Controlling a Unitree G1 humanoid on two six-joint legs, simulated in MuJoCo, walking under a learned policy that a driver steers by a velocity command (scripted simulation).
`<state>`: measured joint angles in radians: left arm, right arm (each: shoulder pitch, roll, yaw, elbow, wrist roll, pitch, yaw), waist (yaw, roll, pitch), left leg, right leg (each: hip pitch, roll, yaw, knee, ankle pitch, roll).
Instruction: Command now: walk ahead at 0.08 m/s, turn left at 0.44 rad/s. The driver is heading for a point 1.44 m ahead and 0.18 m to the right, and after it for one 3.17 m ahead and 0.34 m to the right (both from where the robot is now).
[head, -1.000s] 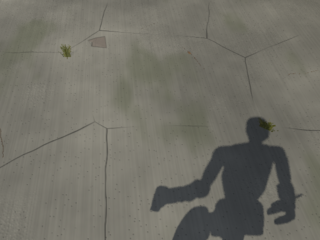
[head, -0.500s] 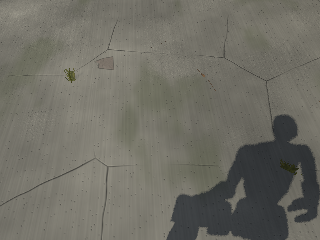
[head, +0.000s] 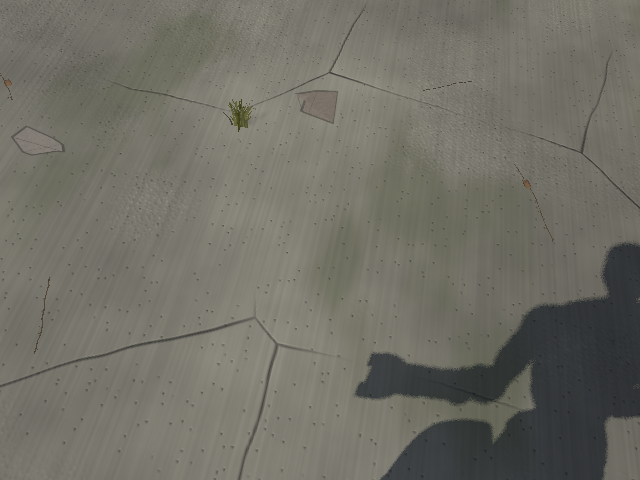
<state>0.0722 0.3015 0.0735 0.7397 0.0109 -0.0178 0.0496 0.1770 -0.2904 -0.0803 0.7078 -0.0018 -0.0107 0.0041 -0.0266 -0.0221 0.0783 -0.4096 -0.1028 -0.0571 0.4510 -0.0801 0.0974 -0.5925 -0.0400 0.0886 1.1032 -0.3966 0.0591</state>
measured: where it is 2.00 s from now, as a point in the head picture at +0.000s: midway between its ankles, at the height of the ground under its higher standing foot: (362, 450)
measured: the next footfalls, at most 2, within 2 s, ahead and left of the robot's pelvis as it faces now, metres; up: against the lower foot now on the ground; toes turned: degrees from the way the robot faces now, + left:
right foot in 0.28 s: +0.11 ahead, -0.17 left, +0.00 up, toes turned +5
left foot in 0.62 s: +0.27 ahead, +0.09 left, +0.00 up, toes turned -8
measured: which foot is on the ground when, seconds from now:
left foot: down 0.00-0.30, up 0.32-0.60, down 0.62-1.00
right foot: up 0.00-0.26, down 0.28-0.62, up 0.64-1.00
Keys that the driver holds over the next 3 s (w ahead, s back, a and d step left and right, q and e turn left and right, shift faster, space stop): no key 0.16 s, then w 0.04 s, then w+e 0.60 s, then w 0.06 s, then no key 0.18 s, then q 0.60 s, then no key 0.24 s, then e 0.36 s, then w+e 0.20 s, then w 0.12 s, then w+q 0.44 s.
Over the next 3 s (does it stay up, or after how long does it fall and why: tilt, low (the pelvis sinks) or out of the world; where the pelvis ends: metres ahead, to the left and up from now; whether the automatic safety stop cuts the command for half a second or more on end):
stays up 0.68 -0.22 0.00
